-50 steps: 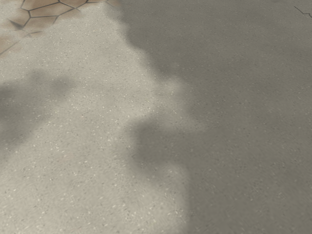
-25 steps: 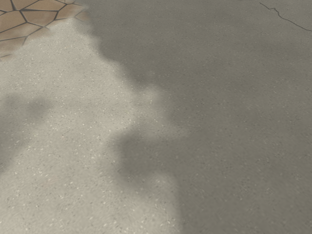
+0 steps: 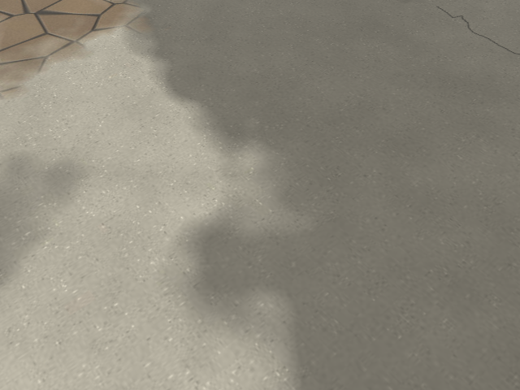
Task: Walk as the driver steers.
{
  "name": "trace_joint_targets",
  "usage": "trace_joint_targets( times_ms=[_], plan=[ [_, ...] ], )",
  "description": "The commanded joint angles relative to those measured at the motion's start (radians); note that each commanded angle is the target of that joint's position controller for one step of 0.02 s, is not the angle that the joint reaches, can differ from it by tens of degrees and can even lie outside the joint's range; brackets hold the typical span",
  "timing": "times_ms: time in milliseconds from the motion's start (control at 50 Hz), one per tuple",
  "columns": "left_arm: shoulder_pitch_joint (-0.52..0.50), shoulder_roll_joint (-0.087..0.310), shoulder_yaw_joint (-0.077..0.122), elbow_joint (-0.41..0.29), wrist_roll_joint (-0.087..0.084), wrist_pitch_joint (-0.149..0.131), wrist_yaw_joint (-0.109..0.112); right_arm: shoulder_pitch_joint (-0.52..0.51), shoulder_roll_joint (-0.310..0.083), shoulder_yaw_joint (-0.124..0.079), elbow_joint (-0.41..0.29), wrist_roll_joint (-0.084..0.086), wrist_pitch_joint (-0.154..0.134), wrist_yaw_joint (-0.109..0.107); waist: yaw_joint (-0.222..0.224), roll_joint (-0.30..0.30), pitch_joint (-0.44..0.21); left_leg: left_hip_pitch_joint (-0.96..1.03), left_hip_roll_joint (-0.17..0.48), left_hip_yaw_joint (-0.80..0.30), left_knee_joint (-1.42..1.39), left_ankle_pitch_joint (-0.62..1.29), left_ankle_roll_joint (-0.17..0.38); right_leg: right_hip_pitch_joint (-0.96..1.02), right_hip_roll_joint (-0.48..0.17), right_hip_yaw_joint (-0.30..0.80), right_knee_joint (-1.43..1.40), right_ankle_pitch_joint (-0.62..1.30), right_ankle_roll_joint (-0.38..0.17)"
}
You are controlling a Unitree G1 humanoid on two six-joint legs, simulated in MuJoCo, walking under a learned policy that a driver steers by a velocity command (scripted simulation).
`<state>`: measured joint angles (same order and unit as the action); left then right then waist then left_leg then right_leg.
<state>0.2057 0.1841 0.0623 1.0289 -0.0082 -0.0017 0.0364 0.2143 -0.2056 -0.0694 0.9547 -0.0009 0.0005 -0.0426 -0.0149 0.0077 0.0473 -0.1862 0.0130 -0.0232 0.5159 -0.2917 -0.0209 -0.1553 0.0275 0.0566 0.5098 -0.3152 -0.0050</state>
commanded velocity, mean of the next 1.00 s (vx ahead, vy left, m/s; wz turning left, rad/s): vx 0.28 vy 0.00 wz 0.00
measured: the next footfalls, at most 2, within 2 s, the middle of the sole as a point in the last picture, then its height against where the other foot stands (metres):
right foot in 0.96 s outside the picture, level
left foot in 1.48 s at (201, 311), level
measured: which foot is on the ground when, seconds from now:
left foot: down 0.00-0.96, up 0.98-1.00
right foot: down 0.00-0.50, up 0.52-0.94, down 0.96-1.00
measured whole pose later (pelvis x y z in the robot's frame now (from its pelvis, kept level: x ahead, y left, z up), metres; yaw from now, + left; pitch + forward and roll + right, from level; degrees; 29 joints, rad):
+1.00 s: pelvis +0.28 +0.03 -0.02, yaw +1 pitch +3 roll -1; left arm -0.09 0.22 0.04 0.84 -0.02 -0.10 -0.04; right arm 0.48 -0.22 -0.04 1.10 0.00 -0.06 -0.01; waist -0.06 0.01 0.04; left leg 0.06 0.00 -0.01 0.61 -0.50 0.03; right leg -0.51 0.04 -0.08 0.54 -0.07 -0.09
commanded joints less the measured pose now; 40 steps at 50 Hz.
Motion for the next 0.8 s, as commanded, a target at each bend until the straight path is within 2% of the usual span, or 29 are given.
trace_joint_targets(
  times_ms=[20, 220, 240, 280, 300, 340, 360, 380, 400, 420, 440, 460, 480, 500, 520, 540, 560, 580, 600, 620, 640, 660, 700, 760, 800],
  plan=[
    [0.021, 0.095, 0.015, -0.011, 0.0, -0.007, 0.004, 0.019, -0.098, -0.019, -0.017, 0.001, -0.008, -0.005, 0.001, -0.014, -0.013, 0.023, 0.019, -0.011, -0.066, 0.208, 0.002, -0.036, -0.042, 0.029, -0.089, 0.253, -0.013],
    [0.038, 0.088, 0.007, 0.038, 0.001, -0.005, 0.007, 0.038, -0.087, -0.013, 0.046, 0.003, -0.007, -0.008, 0.004, -0.01, 0.003, 0.016, 0.015, -0.005, -0.081, 0.185, 0.002, -0.041, -0.035, 0.019, -0.104, 0.219, -0.01],
    [0.055, 0.085, 0.006, 0.048, 0.001, -0.003, 0.008, 0.055, -0.08, -0.011, 0.059, 0.003, -0.005, -0.009, 0.005, -0.016, -0.015, 0.018, -0.001, 0.013, -0.074, 0.094, 0.005, -0.034, -0.025, 0.011, -0.11, 0.119, -0.016],
    [0.08, 0.124, 0.021, 0.05, -0.014, 0.002, 0.013, 0.05, -0.079, -0.014, 0.061, 0.017, -0.004, -0.014, 0.019, -0.053, 0.019, -0.059, -0.05, 0.059, 0.006, -0.208, 0.025, -0.073, -0.031, 0.044, -0.13, -0.283, -0.063],
    [0.109, 0.145, 0.027, 0.047, -0.02, -0.002, 0.014, 0.027, -0.074, -0.012, 0.047, 0.019, -0.01, -0.015, 0.037, -0.082, 0.06, -0.14, -0.055, 0.062, 0.061, -0.293, 0.034, -0.094, -0.08, 0.12, -0.173, -0.452, -0.101],
    [0.175, 0.197, 0.042, 0.049, -0.026, -0.027, 0.011, -0.025, -0.034, 0.0, 0.012, 0.034, -0.045, -0.005, 0.064, -0.205, 0.122, -0.273, -0.042, 0.072, 0.268, -0.216, 0.044, -0.09, -0.269, 0.41, -0.317, -0.616, -0.214],
    [0.16, 0.202, 0.044, 0.037, -0.024, -0.041, 0.01, -0.047, -0.045, -0.002, -0.001, 0.041, -0.062, 0.003, 0.062, -0.208, 0.158, -0.323, -0.003, 0.027, 0.34, -0.193, 0.063, -0.117, -0.329, 0.502, -0.354, -0.582, -0.255],
    [0.138, 0.193, 0.041, 0.024, -0.018, -0.055, 0.008, -0.053, -0.058, -0.006, -0.008, 0.044, -0.077, 0.01, 0.053, -0.192, 0.166, -0.369, 0.022, 0.0, 0.386, -0.221, 0.08, -0.103, -0.35, 0.52, -0.352, -0.512, -0.264],
    [0.108, 0.184, 0.038, 0.012, -0.019, -0.064, 0.004, -0.04, -0.062, -0.007, -0.009, 0.044, -0.087, 0.017, 0.034, -0.183, 0.157, -0.38, 0.044, -0.013, 0.354, -0.247, 0.099, -0.083, -0.346, 0.488, -0.326, -0.438, -0.249],
    [0.077, 0.175, 0.035, 0.001, -0.028, -0.066, 0.001, -0.017, -0.065, -0.008, -0.003, 0.042, -0.095, 0.025, 0.012, -0.166, 0.135, -0.317, 0.052, -0.004, 0.246, -0.237, 0.113, -0.089, -0.314, 0.406, -0.295, -0.363, -0.214],
    [0.036, 0.173, 0.034, -0.01, -0.035, -0.062, -0.002, 0.039, -0.059, -0.011, 0.022, 0.04, -0.101, 0.03, -0.027, -0.154, 0.101, -0.153, 0.026, 0.047, 0.099, -0.158, 0.117, -0.155, -0.25, 0.289, -0.253, -0.29, -0.171],
    [0.012, 0.168, 0.031, -0.017, -0.035, -0.054, -0.005, 0.141, -0.054, -0.019, 0.074, 0.037, -0.101, 0.032, -0.069, -0.131, 0.054, 0.065, -0.035, 0.107, 0.019, -0.026, 0.1, -0.258, -0.179, 0.19, -0.188, -0.231, -0.14],
    [0.001, 0.15, 0.024, -0.028, -0.026, -0.055, -0.006, 0.254, -0.067, -0.03, 0.12, 0.029, -0.095, 0.033, -0.107, -0.068, 0.018, 0.222, -0.048, 0.089, 0.007, 0.016, 0.085, -0.349, -0.121, 0.107, -0.062, -0.135, -0.11],
    [-0.023, 0.091, 0.006, -0.045, -0.014, -0.066, -0.012, 0.407, -0.132, -0.048, 0.148, 0.022, -0.092, 0.03, -0.157, 0.175, -0.038, 0.368, 0.141, -0.212, -0.133, -0.076, 0.142, -0.488, -0.028, -0.036, 0.319, -0.044, -0.045],
    [-0.033, 0.064, 0.005, -0.09, -0.026, -0.091, -0.011, 0.484, -0.211, -0.05, 0.152, 0.009, -0.102, 0.05, -0.142, 0.37, -0.053, 0.411, 0.364, -0.702, -0.337, -0.167, 0.292, -0.689, 0.059, -0.039, 0.568, -0.259, -0.027],
    [-0.047, 0.105, 0.014, -0.094, -0.045, -0.105, -0.015, 0.386, -0.156, -0.025, 0.132, -0.002, -0.116, 0.054, -0.088, 0.232, 0.026, 0.331, 0.409, -0.754, -0.349, -0.247, 0.319, -0.761, -0.02, 0.038, 0.715, -0.237, -0.049],
    [-0.052, 0.112, 0.011, -0.096, -0.051, -0.112, -0.022, 0.295, -0.117, -0.01, 0.103, 0.005, -0.125, 0.057, -0.053, 0.135, 0.078, 0.286, 0.377, -0.624, -0.334, -0.225, 0.286, -0.802, -0.073, 0.04, 0.743, -0.123, -0.074],
    [-0.042, 0.112, 0.013, -0.08, -0.04, -0.112, -0.022, 0.222, -0.112, -0.002, 0.078, 0.006, -0.128, 0.063, -0.028, 0.064, 0.081, 0.238, 0.322, -0.485, -0.332, -0.136, 0.244, -0.766, -0.112, 0.02, 0.712, -0.013, -0.083],
    [-0.038, 0.122, 0.02, -0.074, -0.027, -0.109, -0.021, 0.182, -0.114, 0.004, 0.062, 0.004, -0.125, 0.067, -0.011, 0.053, 0.073, 0.198, 0.283, -0.384, -0.34, -0.002, 0.206, -0.716, -0.135, 0.015, 0.639, 0.073, -0.082],
    [-0.038, 0.13, 0.026, -0.069, -0.018, -0.102, -0.024, 0.187, -0.091, 0.013, 0.064, 0.0, -0.119, 0.066, -0.007, 0.072, 0.059, 0.178, 0.239, -0.287, -0.343, 0.15, 0.178, -0.659, -0.141, -0.004, 0.588, 0.122, -0.075],
    [-0.043, 0.115, 0.024, -0.07, -0.013, -0.096, -0.031, 0.224, -0.081, 0.018, 0.076, -0.005, -0.112, 0.062, -0.01, 0.096, 0.039, 0.175, 0.214, -0.216, -0.341, 0.29, 0.169, -0.625, -0.13, -0.029, 0.557, 0.164, -0.065],
    [-0.058, 0.1, 0.022, -0.075, -0.01, -0.09, -0.035, 0.259, -0.082, 0.02, 0.085, -0.006, -0.107, 0.056, -0.014, 0.098, 0.029, 0.185, 0.198, -0.17, -0.338, 0.389, 0.169, -0.622, -0.122, -0.049, 0.524, 0.193, -0.053],
    [-0.147, 0.082, 0.013, -0.116, -0.007, -0.083, -0.038, 0.284, -0.098, 0.023, 0.087, -0.005, -0.103, 0.042, -0.025, 0.076, 0.039, 0.171, 0.18, -0.115, -0.357, 0.469, 0.17, -0.622, -0.105, -0.072, 0.402, 0.258, -0.039],
    [-0.301, 0.059, -0.004, -0.176, -0.013, -0.088, -0.048, 0.3, -0.121, 0.022, 0.087, -0.001, -0.099, 0.022, -0.053, 0.08, 0.065, 0.107, 0.155, -0.058, -0.404, 0.438, 0.149, -0.528, -0.064, -0.108, 0.171, 0.384, -0.027],
    [-0.353, 0.07, -0.01, -0.199, -0.018, -0.088, -0.059, 0.327, -0.128, 0.02, 0.101, 0.005, -0.098, 0.018, -0.061, 0.09, 0.081, 0.124, 0.17, -0.053, -0.425, 0.399, 0.16, -0.5, -0.055, -0.111, 0.101, 0.415, -0.028]
  ],
)
Velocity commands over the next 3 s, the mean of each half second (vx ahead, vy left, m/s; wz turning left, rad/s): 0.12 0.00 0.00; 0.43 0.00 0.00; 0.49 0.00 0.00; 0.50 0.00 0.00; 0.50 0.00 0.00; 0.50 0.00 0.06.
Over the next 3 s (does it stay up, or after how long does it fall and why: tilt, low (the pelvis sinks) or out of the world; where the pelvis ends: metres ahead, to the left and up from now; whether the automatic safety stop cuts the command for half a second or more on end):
stays up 1.40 0.11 0.01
